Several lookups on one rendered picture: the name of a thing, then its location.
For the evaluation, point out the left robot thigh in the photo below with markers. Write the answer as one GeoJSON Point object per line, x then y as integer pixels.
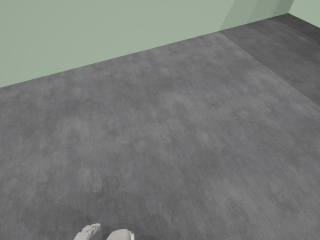
{"type": "Point", "coordinates": [121, 234]}

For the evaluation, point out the robot left hand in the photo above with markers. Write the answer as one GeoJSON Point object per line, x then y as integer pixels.
{"type": "Point", "coordinates": [88, 232]}

